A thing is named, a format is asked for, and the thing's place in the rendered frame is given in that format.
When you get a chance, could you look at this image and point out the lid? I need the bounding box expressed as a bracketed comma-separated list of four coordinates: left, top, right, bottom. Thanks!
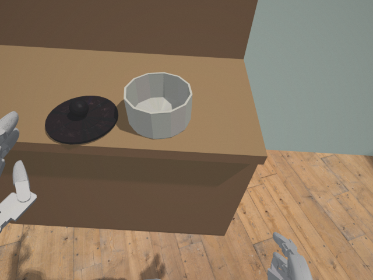
[45, 96, 118, 145]

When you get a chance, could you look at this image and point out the robot left hand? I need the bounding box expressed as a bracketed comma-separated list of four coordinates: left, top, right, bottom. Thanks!
[0, 111, 37, 233]

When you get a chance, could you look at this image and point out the pot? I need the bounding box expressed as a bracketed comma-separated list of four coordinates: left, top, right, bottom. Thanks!
[124, 72, 192, 139]

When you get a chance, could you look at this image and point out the knob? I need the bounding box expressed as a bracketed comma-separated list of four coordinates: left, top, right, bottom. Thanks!
[69, 99, 89, 117]

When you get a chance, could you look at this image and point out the robot right hand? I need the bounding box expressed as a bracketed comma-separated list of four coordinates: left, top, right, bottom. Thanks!
[268, 232, 313, 280]

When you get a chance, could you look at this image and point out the table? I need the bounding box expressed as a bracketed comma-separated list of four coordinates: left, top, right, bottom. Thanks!
[0, 0, 267, 236]

